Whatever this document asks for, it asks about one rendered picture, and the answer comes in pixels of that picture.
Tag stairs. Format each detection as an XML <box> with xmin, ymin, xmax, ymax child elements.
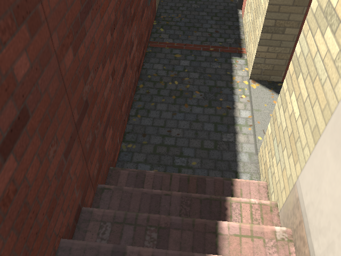
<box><xmin>55</xmin><ymin>167</ymin><xmax>296</xmax><ymax>256</ymax></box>

